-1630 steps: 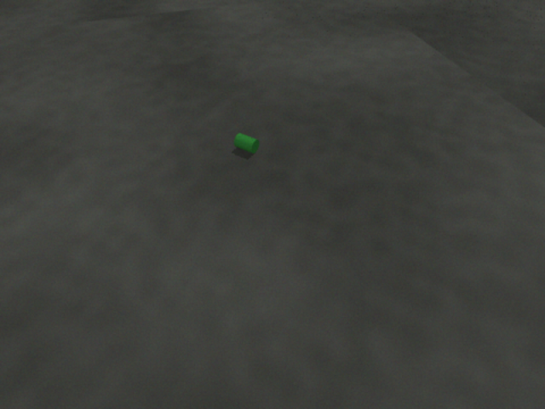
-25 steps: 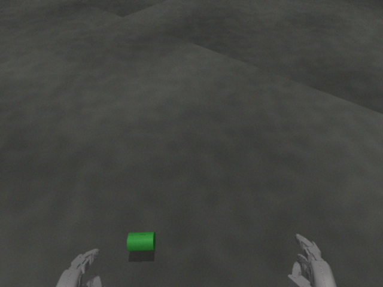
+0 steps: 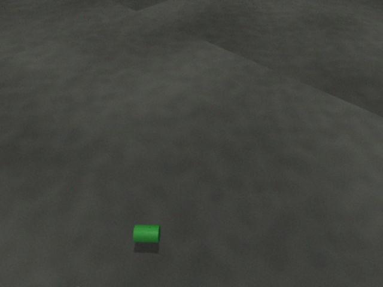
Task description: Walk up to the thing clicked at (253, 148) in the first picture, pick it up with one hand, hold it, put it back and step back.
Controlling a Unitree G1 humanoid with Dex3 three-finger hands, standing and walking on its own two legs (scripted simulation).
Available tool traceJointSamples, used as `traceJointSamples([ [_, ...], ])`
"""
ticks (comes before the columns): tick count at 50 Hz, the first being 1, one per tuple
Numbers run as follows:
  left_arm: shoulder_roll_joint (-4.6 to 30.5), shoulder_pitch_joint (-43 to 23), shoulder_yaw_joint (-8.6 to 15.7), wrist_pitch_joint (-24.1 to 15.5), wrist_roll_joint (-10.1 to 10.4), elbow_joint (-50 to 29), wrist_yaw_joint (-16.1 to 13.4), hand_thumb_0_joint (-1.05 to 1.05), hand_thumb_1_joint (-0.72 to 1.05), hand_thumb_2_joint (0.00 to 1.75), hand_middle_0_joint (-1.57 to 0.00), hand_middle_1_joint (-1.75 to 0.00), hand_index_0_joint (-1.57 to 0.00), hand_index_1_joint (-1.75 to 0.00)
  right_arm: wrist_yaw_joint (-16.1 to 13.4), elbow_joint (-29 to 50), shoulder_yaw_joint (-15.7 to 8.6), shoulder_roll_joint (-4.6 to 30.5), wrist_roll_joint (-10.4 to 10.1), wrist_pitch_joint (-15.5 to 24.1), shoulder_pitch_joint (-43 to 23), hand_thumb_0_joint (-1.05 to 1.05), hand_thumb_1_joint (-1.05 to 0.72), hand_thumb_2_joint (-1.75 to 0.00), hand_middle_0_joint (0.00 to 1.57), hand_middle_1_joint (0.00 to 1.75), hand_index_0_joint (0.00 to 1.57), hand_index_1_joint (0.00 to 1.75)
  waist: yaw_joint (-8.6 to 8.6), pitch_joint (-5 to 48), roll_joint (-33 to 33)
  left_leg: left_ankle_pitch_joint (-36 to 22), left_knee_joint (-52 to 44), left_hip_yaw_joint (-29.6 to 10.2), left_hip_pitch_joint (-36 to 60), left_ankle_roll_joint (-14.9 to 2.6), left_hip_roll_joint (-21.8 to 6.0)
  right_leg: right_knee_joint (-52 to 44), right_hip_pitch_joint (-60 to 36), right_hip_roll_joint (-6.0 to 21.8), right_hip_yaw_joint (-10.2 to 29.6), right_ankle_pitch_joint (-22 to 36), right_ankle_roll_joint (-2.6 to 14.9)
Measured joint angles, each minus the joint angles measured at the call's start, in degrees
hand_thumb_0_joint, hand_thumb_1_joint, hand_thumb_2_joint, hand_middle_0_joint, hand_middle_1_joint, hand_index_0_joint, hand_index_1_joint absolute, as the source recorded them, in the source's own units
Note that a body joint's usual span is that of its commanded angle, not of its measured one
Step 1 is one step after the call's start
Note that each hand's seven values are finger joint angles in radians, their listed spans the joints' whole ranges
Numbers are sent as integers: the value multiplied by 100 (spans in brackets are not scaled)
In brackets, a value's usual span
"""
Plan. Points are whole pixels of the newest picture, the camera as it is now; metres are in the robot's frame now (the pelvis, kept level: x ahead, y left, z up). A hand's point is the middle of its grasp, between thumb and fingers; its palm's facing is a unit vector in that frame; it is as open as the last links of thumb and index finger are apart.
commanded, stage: stand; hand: left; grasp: from above
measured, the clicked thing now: (147, 233) +0.49 +0.23 -0.70
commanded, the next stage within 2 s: none
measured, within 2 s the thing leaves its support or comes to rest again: neither
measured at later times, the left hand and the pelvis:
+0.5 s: hand out of the picture +0.04 +0.24 -0.13, palm faces +0.03 -0.94 -0.33, open 7.4 cm; pelvis +0.00 +0.00 +0.03, yaw +0 degrees
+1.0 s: hand out of the picture +0.07 +0.23 -0.12, palm faces +0.02 -0.94 -0.33, open 7.4 cm; pelvis +0.01 -0.01 +0.03, yaw +0 degrees
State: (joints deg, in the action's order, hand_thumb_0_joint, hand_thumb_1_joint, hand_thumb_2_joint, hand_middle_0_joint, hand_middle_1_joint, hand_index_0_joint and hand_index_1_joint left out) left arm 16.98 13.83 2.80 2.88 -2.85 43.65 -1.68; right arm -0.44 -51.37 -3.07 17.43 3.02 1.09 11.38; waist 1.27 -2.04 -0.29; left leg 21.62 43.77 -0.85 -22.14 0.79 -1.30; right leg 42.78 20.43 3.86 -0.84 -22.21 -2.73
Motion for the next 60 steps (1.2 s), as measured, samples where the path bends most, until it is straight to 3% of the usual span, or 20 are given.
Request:
traceJointSamples([
  [10,-75,8,-35,-207,79,1133,13,1,90,90,-20,-30,-20,-30,-48,-564,47,-105,-92,-75,-41,1,-91,-90,20,30,20,30,9,-102,88,-380,-846,7,668,-28,15,-971,-730,6,-42,447,-48],
  [21,-44,-254,-80,-250,94,1764,15,1,90,90,-20,-30,-20,-30,-59,-979,107,-126,-157,-109,-225,1,-91,-90,21,30,20,30,2,-143,102,-798,-1634,31,1196,-14,37,-1714,-1233,21,-52,844,-53],
  [60,69,-739,-101,-323,168,2188,130,1,90,90,-20,-30,-20,-30,-12,-1368,218,135,-211,-92,-434,1,-91,-90,20,30,20,30,-100,-129,146,-1131,-2342,2,1534,157,-133,-2297,-1504,-157,-103,1111,104],
])
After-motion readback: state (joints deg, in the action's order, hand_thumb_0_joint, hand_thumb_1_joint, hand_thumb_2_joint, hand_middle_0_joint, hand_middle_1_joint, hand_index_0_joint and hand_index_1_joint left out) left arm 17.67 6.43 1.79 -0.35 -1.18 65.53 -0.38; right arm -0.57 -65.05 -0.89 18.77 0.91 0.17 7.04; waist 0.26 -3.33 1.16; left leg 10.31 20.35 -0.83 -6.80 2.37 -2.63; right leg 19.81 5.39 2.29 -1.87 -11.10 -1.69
